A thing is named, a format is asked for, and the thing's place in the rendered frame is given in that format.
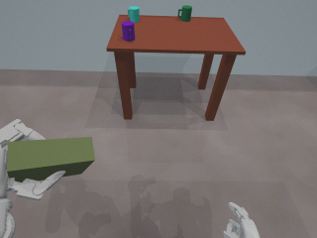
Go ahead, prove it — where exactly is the right robot hand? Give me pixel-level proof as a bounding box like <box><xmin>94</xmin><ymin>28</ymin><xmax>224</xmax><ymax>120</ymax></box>
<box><xmin>223</xmin><ymin>202</ymin><xmax>261</xmax><ymax>238</ymax></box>

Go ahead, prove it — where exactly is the table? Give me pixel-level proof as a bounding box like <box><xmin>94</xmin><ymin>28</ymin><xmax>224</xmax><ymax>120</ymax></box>
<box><xmin>106</xmin><ymin>14</ymin><xmax>246</xmax><ymax>121</ymax></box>

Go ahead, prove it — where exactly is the robot left forearm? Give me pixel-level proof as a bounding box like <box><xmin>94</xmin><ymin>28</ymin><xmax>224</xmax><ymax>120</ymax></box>
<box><xmin>0</xmin><ymin>198</ymin><xmax>16</xmax><ymax>238</ymax></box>

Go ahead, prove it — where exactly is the sponge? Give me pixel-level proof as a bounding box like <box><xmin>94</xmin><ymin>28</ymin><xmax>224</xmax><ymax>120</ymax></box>
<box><xmin>7</xmin><ymin>137</ymin><xmax>95</xmax><ymax>182</ymax></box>

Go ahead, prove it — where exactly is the left robot hand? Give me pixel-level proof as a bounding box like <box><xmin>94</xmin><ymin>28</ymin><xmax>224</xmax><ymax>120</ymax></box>
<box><xmin>0</xmin><ymin>119</ymin><xmax>65</xmax><ymax>201</ymax></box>

